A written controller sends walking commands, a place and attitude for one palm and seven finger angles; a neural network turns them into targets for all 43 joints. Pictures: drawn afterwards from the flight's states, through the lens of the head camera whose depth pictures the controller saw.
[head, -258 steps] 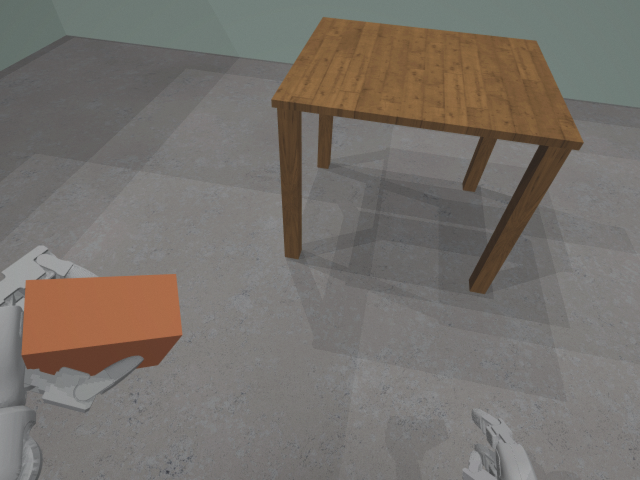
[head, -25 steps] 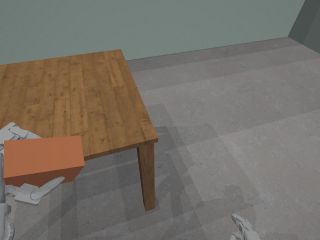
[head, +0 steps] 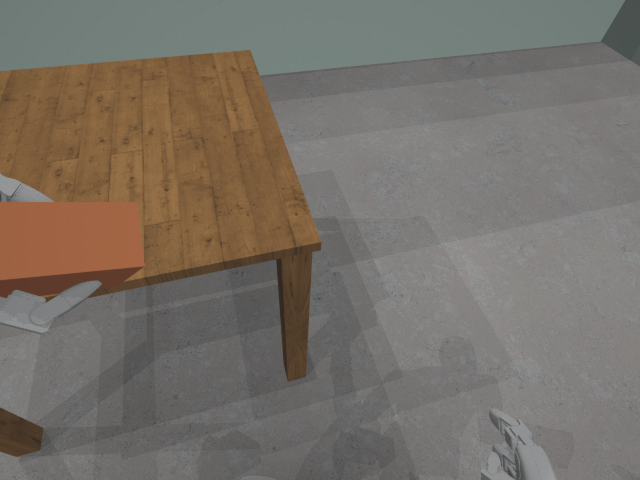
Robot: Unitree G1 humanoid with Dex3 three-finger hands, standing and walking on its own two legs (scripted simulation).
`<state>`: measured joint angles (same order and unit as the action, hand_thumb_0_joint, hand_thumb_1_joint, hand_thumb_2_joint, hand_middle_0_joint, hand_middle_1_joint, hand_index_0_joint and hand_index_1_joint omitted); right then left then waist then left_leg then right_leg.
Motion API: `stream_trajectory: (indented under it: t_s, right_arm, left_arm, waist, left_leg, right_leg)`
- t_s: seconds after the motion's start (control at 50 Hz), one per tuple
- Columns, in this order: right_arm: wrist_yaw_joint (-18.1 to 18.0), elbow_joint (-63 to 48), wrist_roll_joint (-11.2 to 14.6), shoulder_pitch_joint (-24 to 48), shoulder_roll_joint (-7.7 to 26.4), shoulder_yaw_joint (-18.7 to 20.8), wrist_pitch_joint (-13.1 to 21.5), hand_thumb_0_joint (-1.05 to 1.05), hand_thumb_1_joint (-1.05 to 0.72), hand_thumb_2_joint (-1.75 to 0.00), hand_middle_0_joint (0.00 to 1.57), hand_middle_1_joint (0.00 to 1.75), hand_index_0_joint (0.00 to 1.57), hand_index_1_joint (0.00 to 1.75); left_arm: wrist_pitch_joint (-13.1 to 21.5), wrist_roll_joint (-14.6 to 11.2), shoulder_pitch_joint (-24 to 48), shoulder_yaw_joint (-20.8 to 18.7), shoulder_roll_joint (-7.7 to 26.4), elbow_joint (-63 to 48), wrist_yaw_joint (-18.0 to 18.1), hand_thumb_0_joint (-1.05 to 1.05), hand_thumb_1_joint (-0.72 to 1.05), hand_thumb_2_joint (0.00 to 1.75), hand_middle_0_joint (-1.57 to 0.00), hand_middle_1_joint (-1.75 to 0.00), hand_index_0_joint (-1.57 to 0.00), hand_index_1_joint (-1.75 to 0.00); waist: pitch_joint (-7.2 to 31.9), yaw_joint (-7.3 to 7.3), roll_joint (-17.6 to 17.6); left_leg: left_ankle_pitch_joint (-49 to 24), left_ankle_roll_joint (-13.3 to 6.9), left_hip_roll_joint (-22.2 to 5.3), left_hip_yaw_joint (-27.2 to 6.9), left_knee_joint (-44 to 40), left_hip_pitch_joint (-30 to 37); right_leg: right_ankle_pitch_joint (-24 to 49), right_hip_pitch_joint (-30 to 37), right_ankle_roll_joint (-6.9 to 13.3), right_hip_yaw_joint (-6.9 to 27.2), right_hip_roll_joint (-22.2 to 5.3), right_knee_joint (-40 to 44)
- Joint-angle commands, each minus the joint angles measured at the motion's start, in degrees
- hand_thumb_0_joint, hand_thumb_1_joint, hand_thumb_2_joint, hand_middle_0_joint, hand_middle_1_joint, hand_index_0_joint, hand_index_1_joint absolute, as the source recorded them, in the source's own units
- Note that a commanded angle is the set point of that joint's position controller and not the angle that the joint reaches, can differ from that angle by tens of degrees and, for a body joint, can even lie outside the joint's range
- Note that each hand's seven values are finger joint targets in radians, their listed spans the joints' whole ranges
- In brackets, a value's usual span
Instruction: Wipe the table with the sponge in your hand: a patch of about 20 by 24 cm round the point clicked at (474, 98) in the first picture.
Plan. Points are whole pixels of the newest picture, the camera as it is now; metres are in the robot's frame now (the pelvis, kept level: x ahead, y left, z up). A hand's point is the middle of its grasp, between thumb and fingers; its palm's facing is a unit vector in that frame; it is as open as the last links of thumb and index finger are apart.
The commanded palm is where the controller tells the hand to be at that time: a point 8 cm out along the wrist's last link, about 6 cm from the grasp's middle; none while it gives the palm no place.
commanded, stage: look again from close up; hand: left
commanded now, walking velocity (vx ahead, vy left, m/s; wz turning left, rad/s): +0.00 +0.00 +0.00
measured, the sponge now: (80, 252) +0.26 +0.27 +0.18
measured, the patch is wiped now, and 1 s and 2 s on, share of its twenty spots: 0.00 0.00 0.00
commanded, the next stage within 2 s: shuffle to correct the standing spot in 0.14 s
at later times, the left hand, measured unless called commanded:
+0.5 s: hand (54, 265) +0.25 +0.30 +0.16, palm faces +0.43 -0.84 -0.33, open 9.9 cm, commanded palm +0.20 +0.33 +0.18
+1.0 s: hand (88, 173) +0.38 +0.34 +0.16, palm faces +0.41 -0.82 -0.40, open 9.8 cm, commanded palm +0.31 +0.37 +0.18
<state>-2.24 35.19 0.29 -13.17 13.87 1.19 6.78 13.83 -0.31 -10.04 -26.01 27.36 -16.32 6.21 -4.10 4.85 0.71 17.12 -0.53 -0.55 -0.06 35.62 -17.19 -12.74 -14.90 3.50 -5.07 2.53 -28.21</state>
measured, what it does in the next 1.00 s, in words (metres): walks ahead: left foot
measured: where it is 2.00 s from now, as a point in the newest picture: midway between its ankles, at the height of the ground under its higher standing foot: (269, 478)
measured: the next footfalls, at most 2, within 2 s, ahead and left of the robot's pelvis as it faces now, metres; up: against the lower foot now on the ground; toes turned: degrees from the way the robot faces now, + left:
left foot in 0.92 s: +0.28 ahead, +0.21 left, +0.00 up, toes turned +1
right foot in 1.16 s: +0.22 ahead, +0.02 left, +0.00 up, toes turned +1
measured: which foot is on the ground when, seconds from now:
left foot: down 0.00-0.72, up 0.74-0.90, down 0.92-1.00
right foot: down 0.00-0.94, up 0.96-1.00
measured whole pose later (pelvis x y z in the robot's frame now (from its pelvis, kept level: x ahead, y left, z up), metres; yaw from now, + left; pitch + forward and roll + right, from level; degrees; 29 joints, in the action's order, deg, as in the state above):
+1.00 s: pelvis +0.14 +0.09 -0.04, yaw -1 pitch -4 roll +0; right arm -0.8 34.2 0.2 -9.2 12.1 2.8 5.8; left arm 13.1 -1.3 -19.6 -23.9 22.7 -31.1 6.7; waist -9.3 2.2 2.9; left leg 17.0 -0.9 -1.1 2.2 46.3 -26.1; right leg -31.9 -16.6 -0.5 2.6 -3.4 -65.8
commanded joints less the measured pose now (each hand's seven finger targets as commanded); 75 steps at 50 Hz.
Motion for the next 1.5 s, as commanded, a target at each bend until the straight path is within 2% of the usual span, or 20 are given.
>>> stream_trajectory:
  t_s: [0.0, 0.12, 0.36, 0.46, 0.56, 0.64, 0.66, 0.7, 0.76, 0.84, 0.88, 0.92, 0.98, 1.08, 1.12, 1.16, 1.22, 1.32, 1.4, 1.48]
  right_arm:
    - [2.1, -9.0, 0.6, 3.2, 4.1, 1.2, 5.1, 0.00, -0.90, -0.90, 0.20, 0.30, 0.20, 0.30]
    - [1.7, -12.0, -0.2, 8.9, 5.5, 0.0, 4.3, 0.00, -0.90, -0.90, 0.20, 0.30, 0.20, 0.30]
    - [1.6, -11.3, -1.0, 4.9, 5.3, 0.5, 5.2, 0.00, -0.90, -0.90, 0.20, 0.30, 0.20, 0.30]
    - [1.1, -10.6, -0.9, 4.7, 5.8, 0.8, 4.0, 0.00, -0.90, -0.90, 0.20, 0.30, 0.20, 0.30]
    - [0.8, -11.5, -0.7, 5.1, 5.5, 0.9, 3.7, 0.00, -0.90, -0.90, 0.20, 0.30, 0.20, 0.30]
    - [2.5, -13.1, -0.9, 4.9, 5.1, 1.3, 3.2, 0.00, -0.90, -0.90, 0.20, 0.30, 0.20, 0.30]
    - [2.9, -13.3, -0.3, 5.2, 5.4, 1.7, 2.7, 0.00, -0.90, -0.90, 0.20, 0.30, 0.20, 0.30]
    - [3.3, -13.6, 0.7, 6.0, 5.8, 3.2, 2.8, 0.00, -0.90, -0.90, 0.20, 0.30, 0.20, 0.30]
    - [4.4, -11.2, 1.0, 4.8, 6.6, 2.9, 1.1, 0.00, -0.90, -0.90, 0.20, 0.30, 0.20, 0.30]
    - [3.3, -9.5, 0.1, 6.9, 1.8, 0.8, 0.5, 0.00, -0.90, -0.90, 0.20, 0.30, 0.20, 0.30]
    - [1.3, -8.9, 0.6, 5.8, 3.4, 2.3, 1.9, 0.00, -0.90, -0.90, 0.20, 0.30, 0.20, 0.30]
    - [0.7, -11.3, 0.2, 5.7, 6.0, 3.7, 2.5, 0.00, -0.90, -0.90, 0.20, 0.30, 0.20, 0.30]
    - [1.8, -10.2, 0.3, 6.0, 5.2, 3.8, 3.3, 0.00, -0.90, -0.90, 0.20, 0.30, 0.20, 0.30]
    - [2.9, -10.7, 1.1, 7.3, 4.4, 2.4, 3.3, 0.00, -0.90, -0.90, 0.20, 0.30, 0.20, 0.30]
    - [2.2, -10.3, 1.2, 6.1, 3.4, 1.5, 2.3, 0.00, -0.90, -0.90, 0.20, 0.30, 0.20, 0.30]
    - [2.3, -10.9, 0.7, 5.8, 3.2, 1.7, 0.7, 0.00, -0.90, -0.90, 0.20, 0.30, 0.20, 0.30]
    - [2.4, -8.9, 1.3, 6.0, 4.6, 1.3, 1.4, 0.00, -0.90, -0.90, 0.20, 0.30, 0.20, 0.30]
    - [-0.7, -7.0, -0.2, 9.4, 1.6, -1.2, 3.1, 0.00, -0.90, -0.90, 0.20, 0.30, 0.20, 0.30]
    - [-2.0, -9.2, 0.0, 8.2, 4.5, 1.4, 5.2, 0.00, -0.90, -0.90, 0.20, 0.30, 0.20, 0.30]
    - [-0.2, -10.2, -0.6, 7.2, 4.1, 2.2, 5.2, 0.00, -0.90, -0.90, 0.20, 0.30, 0.20, 0.30]
  left_arm:
    - [4.1, -2.3, -3.7, 7.2, -2.6, -12.7, -0.4, 0.00, 0.10, 1.30, -1.20, -1.60, -1.20, -1.60]
    - [4.7, -1.2, -6.5, -5.3, 9.8, -23.5, 0.8, 0.00, 0.10, 1.30, -1.20, -1.60, -1.20, -1.60]
    - [3.9, -1.3, -6.7, 3.7, -1.4, -17.5, -0.8, 0.00, 0.10, 1.30, -1.20, -1.60, -1.20, -1.60]
    - [3.0, -0.7, -2.4, 3.8, 0.3, -18.0, -0.4, 0.00, 0.10, 1.30, -1.20, -1.60, -1.20, -1.60]
    - [4.5, -1.0, -0.2, -1.8, 6.2, -26.1, 0.5, 0.00, 0.10, 1.30, -1.20, -1.60, -1.20, -1.60]
    - [4.4, -1.8, -8.2, -3.5, 6.2, -28.5, 0.3, 0.00, 0.10, 1.30, -1.20, -1.60, -1.20, -1.60]
    - [4.2, -2.1, -11.9, -4.4, 5.8, -27.0, 0.5, 0.00, 0.10, 1.30, -1.20, -1.60, -1.20, -1.60]
    - [4.6, -3.9, -15.6, -5.9, 6.1, -25.6, 0.8, 0.00, 0.10, 1.30, -1.20, -1.60, -1.20, -1.60]
    - [5.5, -4.4, -20.2, -7.2, 5.3, -22.1, 1.3, 0.00, 0.10, 1.30, -1.20, -1.60, -1.20, -1.60]
    - [5.0, -2.8, -7.4, -3.7, 4.8, -28.7, 0.4, 0.00, 0.10, 1.30, -1.20, -1.60, -1.20, -1.60]
    - [3.5, -2.0, -4.5, -2.8, 5.3, -30.4, 1.1, 0.00, 0.10, 1.30, -1.20, -1.60, -1.20, -1.60]
    - [3.3, -1.6, -2.6, -2.8, 6.2, -33.4, 1.6, 0.00, 0.10, 1.30, -1.20, -1.60, -1.20, -1.60]
    - [3.5, -1.5, -2.2, -5.8, 8.8, -30.8, 1.3, 0.00, 0.10, 1.30, -1.20, -1.60, -1.20, -1.60]
    - [4.0, -3.0, -15.1, -8.5, 7.6, -30.9, 0.5, 0.00, 0.10, 1.30, -1.20, -1.60, -1.20, -1.60]
    - [2.6, -3.4, -19.8, -9.2, 7.2, -24.1, 1.0, 0.00, 0.10, 1.30, -1.20, -1.60, -1.20, -1.60]
    - [1.2, -3.2, -18.1, -9.8, 8.0, -20.0, 0.9, 0.00, 0.10, 1.30, -1.20, -1.60, -1.20, -1.60]
    - [0.1, -3.5, -11.2, -7.0, 5.3, -16.7, 0.5, 0.00, 0.10, 1.30, -1.20, -1.60, -1.20, -1.60]
    - [1.1, -1.5, -5.4, 1.0, 0.5, -17.1, 3.2, 0.00, 0.10, 1.30, -1.20, -1.60, -1.20, -1.60]
    - [1.2, -0.9, -1.9, 3.2, 1.8, -31.4, 4.6, 0.00, 0.10, 1.30, -1.20, -1.60, -1.20, -1.60]
    - [1.8, -0.2, -6.6, -2.2, 6.7, -37.8, 4.4, 0.00, 0.10, 1.30, -1.20, -1.60, -1.20, -1.60]
  waist:
    - [11.0, -2.65, -3.4]
    - [4.7, -1.72, -8.4]
    - [7.3, -3.60, -3.3]
    - [4.8, -4.48, 0.3]
    - [9.0, -4.65, -12.2]
    - [13.1, -4.21, -10.3]
    - [14.7, -2.79, -5.6]
    - [15.8, -0.72, 15.4]
    - [6.5, -1.13, 5.8]
    - [5.1, -5.36, 1.1]
    - [12.4, -6.68, -6.1]
    - [17.9, -5.43, -25.7]
    - [12.5, -5.34, -10.6]
    - [12.9, -3.48, -13.0]
    - [12.5, -2.85, -3.3]
    - [7.1, -3.90, 21.4]
    - [4.0, -5.47, 14.5]
    - [8.8, -4.44, 7.4]
    - [15.7, -3.47, -4.6]
    - [13.6, -3.79, -18.0]
  left_leg:
    - [-5.7, -0.1, 1.5, 1.6, -8.8, 6.4]
    - [11.1, -2.5, -8.1, -11.5, -27.1, -7.3]
    - [15.9, -3.0, -4.0, -6.4, -17.6, -3.3]
    - [6.4, -2.4, -0.7, -4.2, -8.9, -1.1]
    - [-23.8, -2.5, -7.8, -14.0, -12.6, 12.9]
    - [-44.8, 0.0, -6.2, -6.4, -1.0, 16.5]
    - [-42.8, 1.3, -4.1, -3.1, 7.2, 4.0]
    - [-3.9, 3.2, 5.5, 3.1, 40.1, -28.9]
    - [17.4, -0.7, -5.4, -13.6, 42.1, -41.0]
    - [-13.3, 0.0, -0.3, 6.7, 6.0, 4.6]
    - [-20.9, -0.9, 2.9, 7.7, -1.2, 18.4]
    - [-29.2, -12.6, -15.8, -21.1, -8.8, 21.2]
    - [-25.7, -16.9, -15.8, -23.5, -11.3, 10.3]
    - [-1.2, -10.2, -11.1, -9.2, -12.0, -10.3]
    - [11.0, -5.2, -6.2, -2.7, -3.0, -20.6]
    - [12.3, 0.4, 3.1, 2.3, 30.3, -27.0]
    - [6.4, 1.9, -1.0, -3.1, 33.7, -22.9]
    - [0.9, 0.5, 1.1, 5.7, 0.0, -3.1]
    - [-38.8, -3.0, -8.0, -2.9, -7.9, 18.0]
    - [-50.4, -5.0, -13.7, -8.9, -10.4, 15.1]
  right_leg:
    - [9.8, 7.4, -1.1, 13.3, -11.7, 8.8]
    - [-5.3, 9.8, -2.8, 5.3, -2.7, -1.7]
    - [-9.2, 7.3, -0.9, 5.7, -4.0, 3.4]
    - [-12.4, 0.2, 1.5, 12.6, -7.8, 4.4]
    - [-2.0, -6.7, -1.8, 1.3, -2.5, -14.2]
    - [-1.8, -0.9, -0.2, -1.4, -2.2, -4.7]
    - [10.2, 13.6, 1.6, 0.3, -3.6, -2.0]
    - [38.4, 35.8, 14.5, 27.0, -21.9, -0.1]
    - [32.7, 29.0, 10.9, 25.1, -28.2, 0.4]
    - [16.5, -5.7, 1.0, 1.0, -12.6, 2.0]
    - [17.8, -3.5, -1.2, -0.9, -9.5, -17.2]
    - [-21.1, -11.9, -3.6, 3.5, -1.1, -49.0]
    - [-19.7, -17.9, -3.5, 7.8, -5.1, -51.0]
    - [-13.7, 2.9, -2.7, 3.6, -5.5, -20.3]
    - [-9.4, 15.8, -1.9, 3.4, -5.3, -4.8]
    - [-22.8, 7.4, 6.9, 40.9, -26.0, 17.7]
    - [-3.0, 2.5, 7.5, 29.8, -23.5, 13.4]
    - [28.9, 8.1, 2.2, 7.7, -14.5, 1.5]
    - [20.6, 2.0, -3.9, 3.8, -7.7, -9.4]
    - [-9.2, -1.1, -3.0, 2.7, -4.3, -9.5]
